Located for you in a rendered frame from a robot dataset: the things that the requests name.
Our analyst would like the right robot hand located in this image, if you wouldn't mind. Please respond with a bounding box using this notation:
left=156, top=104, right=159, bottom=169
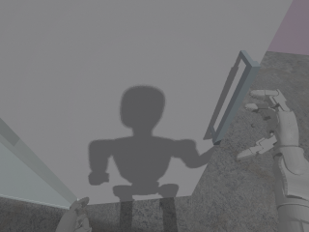
left=236, top=89, right=299, bottom=160

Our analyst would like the robot right forearm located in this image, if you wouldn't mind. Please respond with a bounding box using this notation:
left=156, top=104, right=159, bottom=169
left=272, top=145, right=309, bottom=232

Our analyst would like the handle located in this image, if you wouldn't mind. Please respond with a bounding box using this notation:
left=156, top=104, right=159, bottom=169
left=210, top=50, right=261, bottom=145

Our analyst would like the fridge door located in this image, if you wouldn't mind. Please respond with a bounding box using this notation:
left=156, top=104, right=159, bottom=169
left=0, top=0, right=293, bottom=205

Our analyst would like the left robot hand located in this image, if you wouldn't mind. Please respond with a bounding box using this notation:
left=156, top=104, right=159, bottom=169
left=55, top=196, right=92, bottom=232

